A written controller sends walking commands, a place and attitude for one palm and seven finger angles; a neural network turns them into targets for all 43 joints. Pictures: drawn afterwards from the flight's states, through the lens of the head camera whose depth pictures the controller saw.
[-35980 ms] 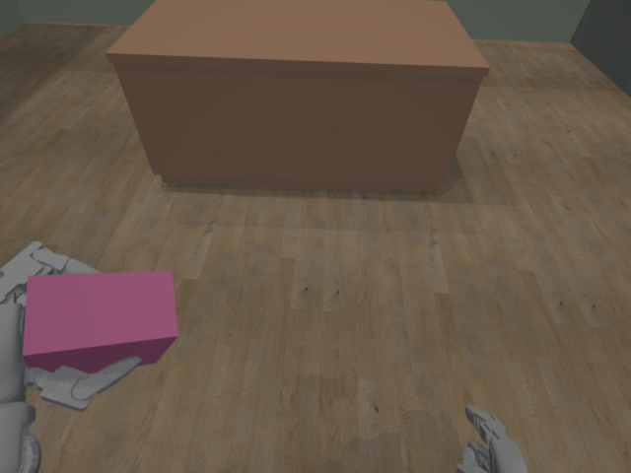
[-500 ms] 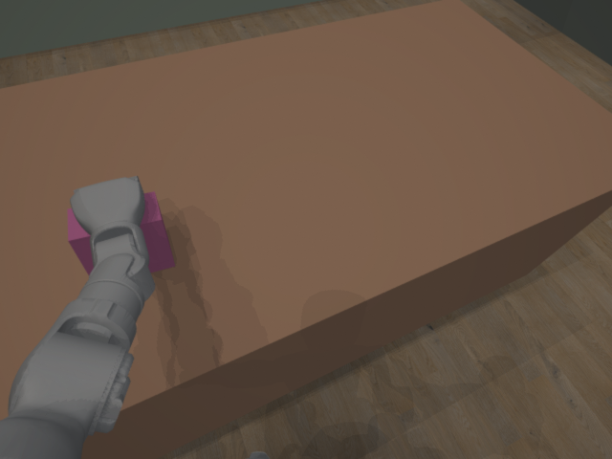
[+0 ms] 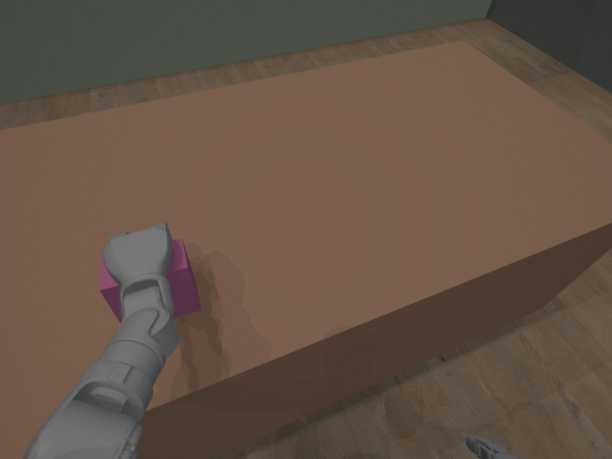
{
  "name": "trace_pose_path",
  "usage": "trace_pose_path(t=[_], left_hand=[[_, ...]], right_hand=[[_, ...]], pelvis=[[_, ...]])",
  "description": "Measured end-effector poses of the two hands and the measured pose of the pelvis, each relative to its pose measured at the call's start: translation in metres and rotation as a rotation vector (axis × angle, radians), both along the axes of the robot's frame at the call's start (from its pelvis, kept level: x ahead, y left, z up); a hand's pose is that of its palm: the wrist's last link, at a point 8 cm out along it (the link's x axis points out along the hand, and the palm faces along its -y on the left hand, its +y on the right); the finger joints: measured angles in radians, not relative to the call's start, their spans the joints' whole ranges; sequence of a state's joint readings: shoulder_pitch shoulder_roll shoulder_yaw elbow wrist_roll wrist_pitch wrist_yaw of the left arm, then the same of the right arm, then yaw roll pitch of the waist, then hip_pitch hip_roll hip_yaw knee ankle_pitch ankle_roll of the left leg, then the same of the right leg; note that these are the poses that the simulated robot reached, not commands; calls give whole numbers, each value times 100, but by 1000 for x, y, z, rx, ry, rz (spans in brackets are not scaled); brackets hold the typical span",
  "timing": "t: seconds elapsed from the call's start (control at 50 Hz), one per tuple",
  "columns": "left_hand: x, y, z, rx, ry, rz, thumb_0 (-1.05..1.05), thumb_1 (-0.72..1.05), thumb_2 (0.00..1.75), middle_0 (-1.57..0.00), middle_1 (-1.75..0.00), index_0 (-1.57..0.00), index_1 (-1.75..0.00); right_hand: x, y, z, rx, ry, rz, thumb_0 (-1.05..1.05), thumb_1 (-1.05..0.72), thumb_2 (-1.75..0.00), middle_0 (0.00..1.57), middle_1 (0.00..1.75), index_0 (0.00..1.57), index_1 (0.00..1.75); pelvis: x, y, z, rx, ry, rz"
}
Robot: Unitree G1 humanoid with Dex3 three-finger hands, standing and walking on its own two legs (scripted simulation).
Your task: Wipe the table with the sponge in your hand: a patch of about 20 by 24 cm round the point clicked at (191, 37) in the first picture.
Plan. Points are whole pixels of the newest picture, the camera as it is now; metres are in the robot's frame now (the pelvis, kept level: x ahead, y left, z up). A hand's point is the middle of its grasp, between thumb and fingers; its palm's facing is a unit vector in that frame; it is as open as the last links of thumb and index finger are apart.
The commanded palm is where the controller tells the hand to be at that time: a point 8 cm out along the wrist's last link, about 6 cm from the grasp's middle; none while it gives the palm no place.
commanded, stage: wipe back along the middle lane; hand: left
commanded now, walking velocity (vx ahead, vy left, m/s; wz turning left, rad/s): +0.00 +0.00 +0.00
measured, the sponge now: (156, 291) +0.36 +0.27 -0.05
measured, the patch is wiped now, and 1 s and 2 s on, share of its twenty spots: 0.55 0.80 0.85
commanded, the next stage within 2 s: slide across to the third lane in 0.36 s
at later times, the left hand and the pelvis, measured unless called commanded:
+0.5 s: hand (157, 306) +0.32 +0.24 -0.02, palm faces -0.07 -0.02 -1.00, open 10.4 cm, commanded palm +0.29 +0.21 +0.01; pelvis -0.02 -0.01 +0.00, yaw +0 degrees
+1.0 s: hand (179, 302) +0.33 +0.21 -0.01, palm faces -0.11 -0.01 -0.99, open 10.4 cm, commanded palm +0.31 +0.16 +0.03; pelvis -0.03 -0.02 +0.00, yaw +1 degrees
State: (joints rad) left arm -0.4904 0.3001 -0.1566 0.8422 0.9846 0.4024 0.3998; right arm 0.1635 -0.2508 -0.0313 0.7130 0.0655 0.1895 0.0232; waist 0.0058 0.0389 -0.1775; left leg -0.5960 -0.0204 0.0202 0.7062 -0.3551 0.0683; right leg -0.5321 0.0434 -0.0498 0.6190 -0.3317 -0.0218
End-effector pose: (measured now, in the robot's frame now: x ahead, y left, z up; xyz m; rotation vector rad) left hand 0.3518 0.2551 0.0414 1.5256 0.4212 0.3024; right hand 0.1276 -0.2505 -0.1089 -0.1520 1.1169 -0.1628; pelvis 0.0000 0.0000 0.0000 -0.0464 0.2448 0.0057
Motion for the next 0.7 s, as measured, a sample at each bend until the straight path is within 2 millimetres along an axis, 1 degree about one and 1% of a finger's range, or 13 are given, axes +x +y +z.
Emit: trace_pose_path(t=[0.2, 0.4, 0.48, 0.7], left_hand=[[-26, -12, 0, -6, -4, 5, -1, -50, 102, -64, -134, -68, -133], [-46, -20, -2, -4, -6, -2, -2, -50, 102, -64, -134, -68, -133], [-48, -22, -3, 6, 1, -6, -2, -50, 102, -64, -134, -68, -133], [-46, -28, 0, 16, 32, -20, -2, -50, 102, -64, -134, -68, -133]], right_hand=[[10, 4, 6, 15, -68, 26, 1, -91, -90, 20, 30, 20, 30], [5, 3, 6, 20, -95, 33, 1, -91, -90, 20, 30, 20, 30], [0, 0, 5, 16, -91, 31, 1, -91, -90, 20, 30, 20, 30], [-14, -8, -2, 13, -68, 8, 1, -91, -90, 20, 30, 20, 30]], pelvis=[[-9, -5, 1, 7, -34, 2], [-19, -10, 0, 13, -56, 2], [-22, -12, -1, 14, -59, 3], [-27, -15, 0, 16, -63, 7]])
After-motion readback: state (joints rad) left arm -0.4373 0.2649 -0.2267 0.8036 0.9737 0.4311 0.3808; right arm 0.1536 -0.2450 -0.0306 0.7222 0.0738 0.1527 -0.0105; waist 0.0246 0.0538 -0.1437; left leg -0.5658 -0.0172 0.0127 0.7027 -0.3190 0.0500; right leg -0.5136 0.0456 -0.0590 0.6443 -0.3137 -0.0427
